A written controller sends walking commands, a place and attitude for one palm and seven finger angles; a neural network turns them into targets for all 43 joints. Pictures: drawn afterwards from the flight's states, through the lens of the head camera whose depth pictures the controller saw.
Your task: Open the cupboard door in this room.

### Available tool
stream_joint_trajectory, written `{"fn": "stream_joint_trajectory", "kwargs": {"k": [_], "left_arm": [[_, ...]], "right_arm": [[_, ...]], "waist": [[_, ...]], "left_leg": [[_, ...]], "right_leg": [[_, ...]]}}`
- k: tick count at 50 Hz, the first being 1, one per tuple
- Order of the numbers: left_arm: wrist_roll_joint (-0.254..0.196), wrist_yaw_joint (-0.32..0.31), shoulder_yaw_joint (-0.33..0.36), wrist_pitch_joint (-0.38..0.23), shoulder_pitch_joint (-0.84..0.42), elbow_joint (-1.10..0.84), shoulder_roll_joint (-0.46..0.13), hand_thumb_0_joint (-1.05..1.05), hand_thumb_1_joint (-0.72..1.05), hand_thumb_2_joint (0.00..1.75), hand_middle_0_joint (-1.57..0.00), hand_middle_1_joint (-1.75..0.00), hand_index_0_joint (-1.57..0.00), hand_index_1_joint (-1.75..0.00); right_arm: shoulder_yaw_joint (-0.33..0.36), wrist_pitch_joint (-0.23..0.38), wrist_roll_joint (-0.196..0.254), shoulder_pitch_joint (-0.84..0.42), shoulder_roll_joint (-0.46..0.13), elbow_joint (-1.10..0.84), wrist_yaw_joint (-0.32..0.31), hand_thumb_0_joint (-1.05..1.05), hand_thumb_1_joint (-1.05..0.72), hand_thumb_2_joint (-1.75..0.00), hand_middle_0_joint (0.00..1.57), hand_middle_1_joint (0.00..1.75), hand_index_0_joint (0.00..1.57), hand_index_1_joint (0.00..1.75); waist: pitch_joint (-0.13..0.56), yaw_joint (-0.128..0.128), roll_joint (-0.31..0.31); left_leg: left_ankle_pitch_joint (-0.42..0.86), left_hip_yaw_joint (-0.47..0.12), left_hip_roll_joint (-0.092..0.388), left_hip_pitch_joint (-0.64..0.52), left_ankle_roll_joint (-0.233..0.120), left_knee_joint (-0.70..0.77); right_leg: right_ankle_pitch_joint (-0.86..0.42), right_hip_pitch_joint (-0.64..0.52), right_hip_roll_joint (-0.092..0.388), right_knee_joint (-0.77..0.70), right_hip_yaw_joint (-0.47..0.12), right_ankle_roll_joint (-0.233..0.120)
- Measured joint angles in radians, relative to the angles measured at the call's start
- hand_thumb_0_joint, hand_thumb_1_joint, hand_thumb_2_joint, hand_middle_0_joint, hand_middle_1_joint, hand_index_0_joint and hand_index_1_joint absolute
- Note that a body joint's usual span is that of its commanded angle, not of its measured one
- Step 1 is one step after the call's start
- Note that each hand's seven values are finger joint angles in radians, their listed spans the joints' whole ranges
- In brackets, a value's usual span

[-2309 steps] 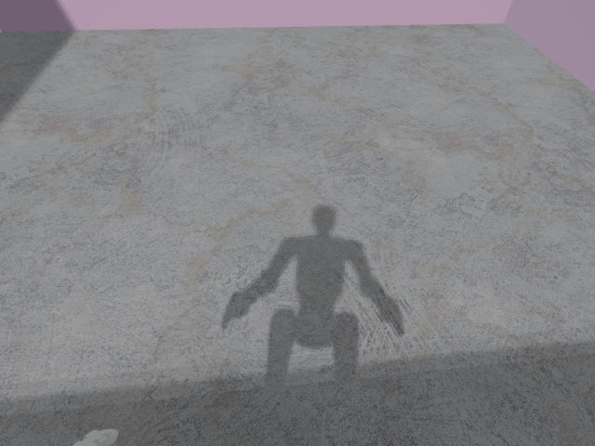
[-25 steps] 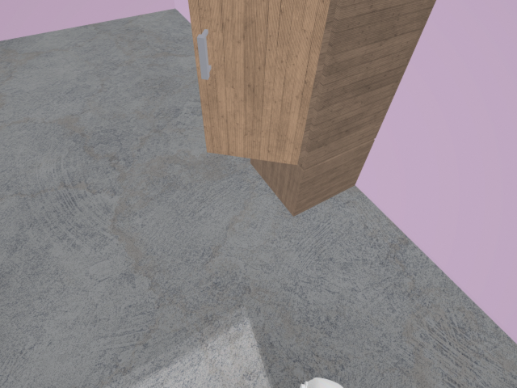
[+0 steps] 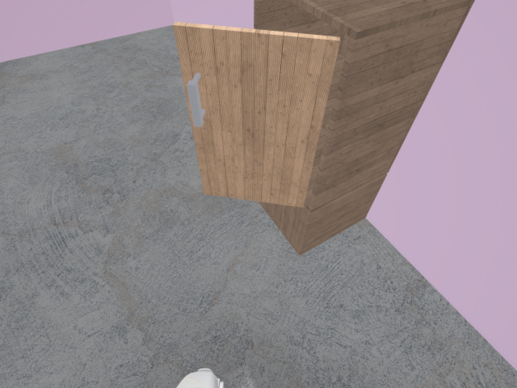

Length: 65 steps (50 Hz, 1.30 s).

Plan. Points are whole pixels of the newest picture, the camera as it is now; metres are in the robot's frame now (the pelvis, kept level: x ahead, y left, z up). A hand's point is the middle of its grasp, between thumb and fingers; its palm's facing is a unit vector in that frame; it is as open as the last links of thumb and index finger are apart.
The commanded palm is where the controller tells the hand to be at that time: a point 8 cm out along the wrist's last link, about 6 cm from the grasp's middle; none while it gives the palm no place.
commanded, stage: take the last steps up to it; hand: left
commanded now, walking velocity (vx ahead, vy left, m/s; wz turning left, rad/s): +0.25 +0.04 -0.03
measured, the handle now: (197, 100) +0.75 +0.22 +0.00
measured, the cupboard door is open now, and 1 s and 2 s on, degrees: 50 50 50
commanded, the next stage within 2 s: come to a stop and stand still in 0.22 s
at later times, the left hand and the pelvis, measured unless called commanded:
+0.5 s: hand (163, 324) +0.25 +0.21 -0.18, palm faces -0.03 -0.98 -0.22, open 7.3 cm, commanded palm none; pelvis +0.17 +0.03 -0.01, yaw -2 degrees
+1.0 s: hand (134, 352) +0.20 +0.26 -0.19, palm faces +0.03 -0.98 -0.20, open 7.4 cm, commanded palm none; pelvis +0.16 +0.06 +0.00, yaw -1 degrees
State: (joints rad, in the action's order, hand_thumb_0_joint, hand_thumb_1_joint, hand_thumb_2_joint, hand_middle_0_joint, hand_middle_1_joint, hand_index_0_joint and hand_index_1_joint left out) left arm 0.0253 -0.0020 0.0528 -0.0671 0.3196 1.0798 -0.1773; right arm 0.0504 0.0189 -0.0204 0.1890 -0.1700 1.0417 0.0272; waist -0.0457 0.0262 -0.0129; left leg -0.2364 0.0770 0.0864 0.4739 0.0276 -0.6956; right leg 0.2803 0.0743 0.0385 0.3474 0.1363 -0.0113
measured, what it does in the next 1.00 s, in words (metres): walks ahead: left foot, then right foot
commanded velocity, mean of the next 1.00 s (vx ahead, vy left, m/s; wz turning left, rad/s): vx -0.04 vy -0.02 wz -0.01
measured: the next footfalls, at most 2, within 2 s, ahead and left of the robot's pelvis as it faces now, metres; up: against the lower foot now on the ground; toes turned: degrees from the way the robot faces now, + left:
left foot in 0.08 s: +0.22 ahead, +0.15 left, +0.00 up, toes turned +3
right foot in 0.44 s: +0.23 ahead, -0.09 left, +0.00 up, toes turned -7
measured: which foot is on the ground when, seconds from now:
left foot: up 0.00-0.06, down 0.08-1.00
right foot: down 0.00-0.08, up 0.10-0.42, down 0.44-0.76, up 0.78-1.00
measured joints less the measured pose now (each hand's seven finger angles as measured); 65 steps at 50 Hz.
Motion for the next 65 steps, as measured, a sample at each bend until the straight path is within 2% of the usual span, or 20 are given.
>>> {"fn": "stream_joint_trajectory", "kwargs": {"k": [4,5,8,11,16,20,22,28,31,35,37,38,39,41,43,45,51,55,58,65], "left_arm": [[-0.001,0.004,0.000,0.019,0.066,0.037,0.004,0.00,0.92,0.90,-0.20,-0.30,-0.20,-0.30],[-0.003,0.006,-0.001,0.027,0.080,0.042,0.008,0.01,0.92,0.90,-0.20,-0.30,-0.20,-0.30],[-0.004,0.003,-0.005,0.056,0.060,0.049,-0.004,0.01,0.91,0.90,-0.20,-0.30,-0.20,-0.30],[0.000,0.006,-0.002,0.064,0.009,0.028,-0.008,0.01,0.91,0.90,-0.20,-0.30,-0.20,-0.30],[0.002,0.010,-0.005,0.059,-0.071,-0.038,0.009,0.01,0.91,0.90,-0.20,-0.29,-0.20,-0.30],[0.003,0.004,-0.008,0.053,-0.120,-0.066,-0.003,0.01,0.93,0.90,-0.20,-0.29,-0.20,-0.30],[0.001,-0.003,-0.014,0.042,-0.130,-0.070,-0.018,0.01,0.93,0.90,-0.20,-0.30,-0.20,-0.30],[-0.011,-0.017,-0.039,0.059,-0.170,-0.042,0.000,0.01,0.92,0.90,-0.20,-0.30,-0.20,-0.30],[-0.011,-0.025,-0.032,0.064,-0.191,-0.058,0.002,0.01,0.91,0.90,-0.20,-0.30,-0.20,-0.30],[-0.003,-0.035,-0.020,0.076,-0.208,-0.074,0.007,0.01,0.91,0.90,-0.20,-0.30,-0.20,-0.30],[-0.004,-0.035,-0.015,0.085,-0.202,-0.075,0.001,0.01,0.91,0.90,-0.20,-0.30,-0.20,-0.30],[-0.007,-0.033,-0.013,0.092,-0.195,-0.077,-0.001,0.01,0.90,0.90,-0.20,-0.30,-0.20,-0.30],[-0.011,-0.032,-0.010,0.102,-0.189,-0.076,-0.007,0.01,0.90,0.90,-0.20,-0.30,-0.20,-0.30],[-0.011,-0.032,-0.002,0.124,-0.170,-0.073,-0.022,0.01,0.91,0.90,-0.20,-0.30,-0.20,-0.30],[-0.007,-0.029,0.005,0.135,-0.154,-0.066,-0.034,0.01,0.91,0.90,-0.20,-0.30,-0.20,-0.30],[-0.008,-0.026,0.008,0.134,-0.141,-0.058,-0.042,0.01,0.91,0.90,-0.20,-0.30,-0.20,-0.30],[-0.009,-0.014,-0.001,0.130,-0.095,-0.037,-0.041,0.01,0.91,0.90,-0.20,-0.30,-0.20,-0.30],[-0.006,-0.011,-0.011,0.109,-0.060,-0.033,-0.041,0.01,0.91,0.90,-0.20,-0.30,-0.20,-0.30],[-0.006,-0.016,-0.024,0.099,-0.057,-0.004,-0.020,0.01,0.91,0.90,-0.20,-0.29,-0.20,-0.30],[-0.013,-0.022,-0.048,0.076,-0.044,0.026,0.023,0.01,0.91,0.90,-0.20,-0.30,-0.20,-0.30]], "right_arm": [[-0.007,0.024,-0.005,-0.042,-0.010,-0.032,0.002,0.00,-0.91,-0.90,0.19,0.30,0.19,0.29],[-0.007,0.038,-0.010,-0.049,-0.016,-0.042,-0.003,0.00,-0.91,-0.90,0.19,0.30,0.19,0.29],[-0.015,0.054,-0.013,-0.057,0.002,-0.059,-0.026,0.00,-0.91,-0.90,0.19,0.30,0.19,0.29],[-0.025,0.052,-0.011,-0.024,0.016,-0.050,-0.040,0.00,-0.91,-0.90,0.20,0.30,0.19,0.29],[-0.017,0.039,-0.009,0.038,-0.005,-0.010,-0.051,-0.01,-0.94,-0.90,0.20,0.30,0.20,0.29],[-0.023,0.018,-0.007,0.083,-0.006,0.026,-0.050,-0.01,-0.94,-0.90,0.20,0.30,0.20,0.29],[-0.030,0.007,0.001,0.102,0.006,0.045,-0.051,-0.01,-0.93,-0.90,0.20,0.30,0.20,0.29],[-0.032,-0.024,0.013,0.108,0.011,0.072,-0.052,0.00,-0.92,-0.90,0.20,0.30,0.19,0.29],[-0.025,-0.040,0.016,0.102,0.017,0.058,-0.056,0.00,-0.91,-0.90,0.20,0.30,0.20,0.29],[-0.009,-0.064,0.021,0.067,0.005,0.034,-0.061,0.00,-0.91,-0.90,0.20,0.30,0.20,0.29],[-0.005,-0.064,0.020,0.048,-0.002,0.018,-0.060,0.00,-0.91,-0.90,0.20,0.30,0.20,0.29],[-0.004,-0.059,0.017,0.046,-0.009,0.006,-0.059,0.00,-0.91,-0.90,0.20,0.30,0.20,0.29],[-0.003,-0.055,0.011,0.042,-0.011,-0.002,-0.059,0.00,-0.91,-0.90,0.20,0.30,0.19,0.29],[-0.007,-0.052,0.000,0.033,-0.006,-0.017,-0.061,0.00,-0.91,-0.90,0.20,0.30,0.19,0.29],[-0.014,-0.043,-0.007,0.028,0.001,-0.030,-0.068,0.00,-0.91,-0.90,0.20,0.30,0.19,0.29],[-0.023,-0.034,-0.009,0.021,0.007,-0.035,-0.073,0.00,-0.91,-0.90,0.20,0.30,0.19,0.29],[-0.029,-0.023,-0.009,0.000,0.017,-0.026,-0.065,0.00,-0.91,-0.90,0.20,0.30,0.20,0.29],[-0.023,-0.023,0.003,0.003,0.021,-0.014,-0.060,0.00,-0.91,-0.90,0.20,0.30,0.20,0.30],[-0.018,-0.026,0.008,0.001,0.011,0.009,-0.054,0.00,-0.91,-0.90,0.20,0.30,0.20,0.29],[-0.024,-0.025,0.009,0.056,0.008,0.074,-0.052,0.00,-0.91,-0.90,0.20,0.30,0.20,0.29]], "waist": [[-0.002,0.021,-0.003],[-0.001,0.019,0.005],[-0.020,0.014,-0.026],[-0.016,0.014,-0.028],[0.002,0.002,-0.005],[0.008,-0.018,-0.002],[0.016,-0.020,-0.031],[0.023,-0.058,0.007],[0.004,-0.056,0.000],[-0.032,-0.039,-0.011],[-0.041,-0.036,-0.023],[-0.037,-0.036,-0.019],[-0.034,-0.034,-0.025],[-0.023,-0.030,-0.038],[-0.013,-0.029,-0.040],[-0.010,-0.024,-0.037],[0.003,-0.018,-0.009],[0.017,-0.015,-0.025],[0.008,-0.023,-0.007],[0.019,-0.035,0.004]], "left_leg": [[0.038,0.023,-0.022,-0.087,-0.027,0.172],[0.104,0.024,-0.020,-0.088,-0.043,0.169],[0.029,0.052,-0.039,-0.094,-0.068,0.083],[0.014,0.061,-0.054,-0.151,-0.065,0.143],[0.028,0.061,-0.066,-0.244,-0.071,0.255],[-0.017,0.057,-0.068,-0.280,-0.056,0.239],[-0.063,0.068,-0.085,-0.282,-0.042,0.194],[-0.087,0.047,-0.059,-0.312,-0.021,0.214],[-0.086,0.036,-0.056,-0.273,-0.005,0.137],[-0.234,-0.002,-0.072,-0.204,0.011,0.011],[-0.147,-0.001,-0.074,-0.211,0.013,0.091],[-0.037,-0.001,-0.064,-0.218,-0.003,0.144],[-0.005,0.006,-0.065,-0.209,-0.027,0.134],[-0.043,0.018,-0.067,-0.203,-0.064,0.117],[-0.056,0.018,-0.065,-0.205,-0.075,0.134],[-0.035,0.013,-0.065,-0.211,-0.073,0.166],[0.012,0.007,-0.056,-0.220,-0.070,0.229],[0.007,0.024,-0.069,-0.197,-0.054,0.206],[0.012,0.024,-0.063,-0.202,-0.044,0.206],[0.035,0.008,-0.048,-0.246,-0.023,0.253]], "right_leg": [[0.105,-0.022,0.023,0.103,-0.014,0.036],[0.149,0.014,0.029,0.207,-0.015,0.029],[0.220,0.194,0.033,0.636,-0.083,0.000],[0.151,0.337,0.037,0.794,-0.081,-0.001],[0.076,0.392,0.049,0.566,-0.053,0.010],[-0.018,0.312,0.034,0.313,-0.049,0.019],[-0.104,0.256,0.041,0.198,-0.079,0.012],[-0.029,0.225,0.015,0.193,-0.058,0.003],[-0.025,0.222,0.018,0.196,-0.050,0.000],[-0.036,0.206,0.025,0.179,-0.044,0.006],[-0.039,0.206,0.030,0.186,-0.048,0.019],[-0.032,0.215,0.026,0.203,-0.046,0.027],[0.006,0.231,0.028,0.241,-0.053,0.031],[0.147,0.281,0.006,0.399,-0.101,0.022],[0.190,0.316,-0.020,0.541,-0.132,0.016],[0.188,0.315,-0.031,0.588,-0.141,0.019],[0.184,0.203,-0.025,0.402,-0.118,0.020],[0.034,0.093,-0.004,0.136,-0.131,0.004],[0.048,0.084,-0.010,0.121,-0.140,0.030],[0.026,0.042,-0.029,0.086,-0.125,0.012]]}}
